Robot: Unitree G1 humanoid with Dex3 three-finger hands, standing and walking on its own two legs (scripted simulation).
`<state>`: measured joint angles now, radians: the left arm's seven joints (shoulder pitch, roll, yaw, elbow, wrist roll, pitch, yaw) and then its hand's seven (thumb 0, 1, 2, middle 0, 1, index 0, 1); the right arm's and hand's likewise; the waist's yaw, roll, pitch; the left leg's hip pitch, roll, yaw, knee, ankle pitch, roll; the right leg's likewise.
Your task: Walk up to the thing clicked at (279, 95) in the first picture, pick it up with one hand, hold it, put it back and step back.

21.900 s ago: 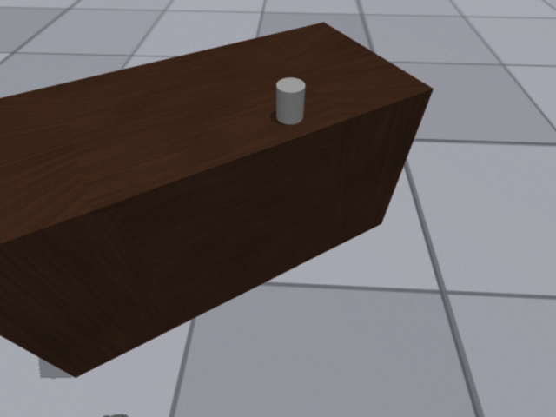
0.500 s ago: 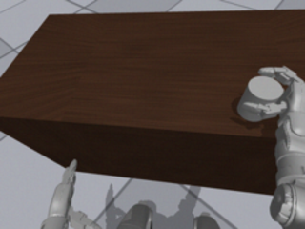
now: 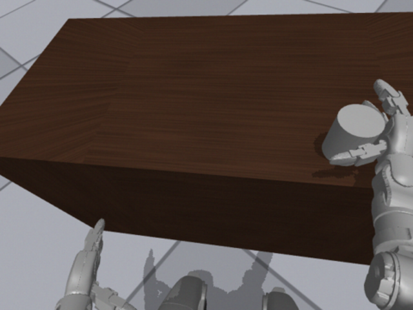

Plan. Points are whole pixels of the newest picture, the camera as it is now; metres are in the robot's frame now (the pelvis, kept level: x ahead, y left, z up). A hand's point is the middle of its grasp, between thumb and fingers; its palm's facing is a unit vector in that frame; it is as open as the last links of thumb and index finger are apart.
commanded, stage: withdraw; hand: right
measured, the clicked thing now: (350, 136) +0.46 -0.20 +0.04
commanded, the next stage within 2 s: rise in 0.24 s
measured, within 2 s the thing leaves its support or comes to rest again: neither
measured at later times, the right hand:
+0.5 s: hand out of the picture +0.47 -0.28 +0.18, palm faces +0.24 +0.95 -0.18, open 17.7 cm
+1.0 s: hand out of the picture +0.32 -0.29 +0.14, palm faces +0.32 +0.88 -0.35, open 17.6 cm
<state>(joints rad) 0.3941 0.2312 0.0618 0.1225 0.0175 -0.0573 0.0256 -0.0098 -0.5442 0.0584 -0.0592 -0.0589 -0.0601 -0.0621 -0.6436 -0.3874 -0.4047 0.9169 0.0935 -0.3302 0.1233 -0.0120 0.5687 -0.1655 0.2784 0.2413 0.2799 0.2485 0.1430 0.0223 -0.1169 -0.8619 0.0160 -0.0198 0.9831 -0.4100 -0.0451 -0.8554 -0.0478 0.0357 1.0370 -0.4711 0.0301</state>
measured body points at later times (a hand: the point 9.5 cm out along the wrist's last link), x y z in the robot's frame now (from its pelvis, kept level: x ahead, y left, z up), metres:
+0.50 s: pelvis +0.02 +0.00 +0.04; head +0.07 +0.00 +0.48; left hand +0.18 +0.26 -0.02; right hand +0.46 -0.33 +0.20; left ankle +0.03 +0.15 -0.67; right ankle +0.01 -0.13 -0.67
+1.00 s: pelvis +0.05 +0.00 +0.05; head +0.05 +0.01 +0.50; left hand +0.21 +0.27 -0.01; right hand +0.30 -0.34 +0.16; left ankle +0.03 +0.15 -0.67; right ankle +0.01 -0.13 -0.67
